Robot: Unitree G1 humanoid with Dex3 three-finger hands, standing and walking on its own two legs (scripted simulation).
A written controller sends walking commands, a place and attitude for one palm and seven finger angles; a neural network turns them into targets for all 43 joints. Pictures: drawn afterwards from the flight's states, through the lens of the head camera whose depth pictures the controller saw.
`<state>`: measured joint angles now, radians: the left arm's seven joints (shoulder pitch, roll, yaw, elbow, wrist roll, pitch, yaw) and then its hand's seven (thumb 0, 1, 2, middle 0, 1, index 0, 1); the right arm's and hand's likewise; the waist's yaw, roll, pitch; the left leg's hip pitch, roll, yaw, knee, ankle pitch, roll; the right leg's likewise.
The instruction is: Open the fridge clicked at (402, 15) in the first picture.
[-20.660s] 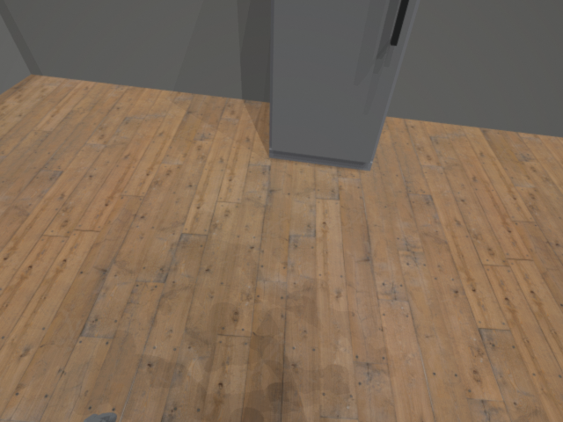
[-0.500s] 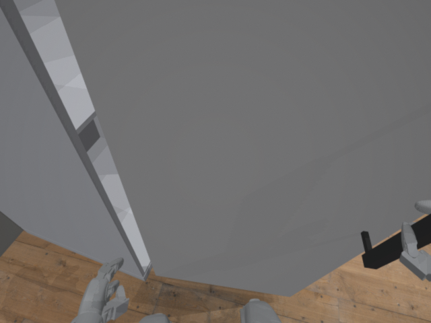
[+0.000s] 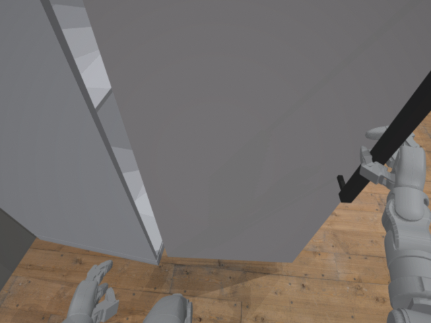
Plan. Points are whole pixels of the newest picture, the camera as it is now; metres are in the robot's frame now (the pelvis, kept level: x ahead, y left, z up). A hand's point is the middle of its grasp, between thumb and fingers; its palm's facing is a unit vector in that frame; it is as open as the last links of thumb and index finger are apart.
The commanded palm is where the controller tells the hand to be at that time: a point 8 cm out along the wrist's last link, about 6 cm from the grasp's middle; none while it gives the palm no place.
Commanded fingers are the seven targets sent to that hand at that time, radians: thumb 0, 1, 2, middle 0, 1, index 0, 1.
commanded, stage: stop walking and hold the door back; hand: right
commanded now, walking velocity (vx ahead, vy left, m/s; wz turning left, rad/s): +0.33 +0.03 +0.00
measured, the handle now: (403, 108) +0.43 -0.27 +0.20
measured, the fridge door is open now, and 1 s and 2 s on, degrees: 81 78 77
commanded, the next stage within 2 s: loosen the grip on the handle in 0.96 s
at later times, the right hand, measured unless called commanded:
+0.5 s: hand (359, 131) +0.47 -0.25 +0.11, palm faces +0.38 +0.91 -0.17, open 6.1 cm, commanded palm +0.40 -0.32 +0.10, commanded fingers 0.00 -0.90 -0.90 0.45 1.40 0.45 1.40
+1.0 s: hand (368, 156) +0.41 -0.26 +0.10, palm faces +0.23 +0.91 -0.35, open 6.2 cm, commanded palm +0.39 -0.32 +0.10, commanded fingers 0.00 -0.90 -0.90 0.45 1.40 0.45 1.40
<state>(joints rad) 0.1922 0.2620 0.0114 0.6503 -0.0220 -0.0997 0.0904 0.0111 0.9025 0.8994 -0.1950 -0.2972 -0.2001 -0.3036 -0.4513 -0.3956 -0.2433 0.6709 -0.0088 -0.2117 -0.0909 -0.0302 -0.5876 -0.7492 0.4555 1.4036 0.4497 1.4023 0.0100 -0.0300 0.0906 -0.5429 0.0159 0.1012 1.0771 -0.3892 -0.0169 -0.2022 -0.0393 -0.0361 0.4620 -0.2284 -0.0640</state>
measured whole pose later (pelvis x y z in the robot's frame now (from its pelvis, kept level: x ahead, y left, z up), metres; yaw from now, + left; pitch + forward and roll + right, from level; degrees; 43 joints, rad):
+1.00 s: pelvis +0.05 -0.02 -0.01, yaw +11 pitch +0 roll +2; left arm 0.24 0.20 -0.05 0.67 -0.01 -0.09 0.09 0.01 0.90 0.90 -0.20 -0.30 -0.21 -0.30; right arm -0.07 -0.43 -0.36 0.28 0.03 -0.18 -0.04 -0.10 -0.58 -0.75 0.45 1.40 0.38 1.38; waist 0.00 -0.04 0.03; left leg -0.17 -0.03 0.08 0.45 -0.28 0.01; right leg -0.34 -0.08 -0.14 0.53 -0.19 -0.03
